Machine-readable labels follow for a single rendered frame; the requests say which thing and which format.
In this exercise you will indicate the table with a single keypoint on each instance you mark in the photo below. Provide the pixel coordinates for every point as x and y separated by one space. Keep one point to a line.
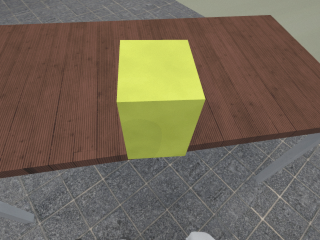
59 82

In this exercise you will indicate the carton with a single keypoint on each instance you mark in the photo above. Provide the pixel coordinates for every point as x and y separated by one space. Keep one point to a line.
159 97

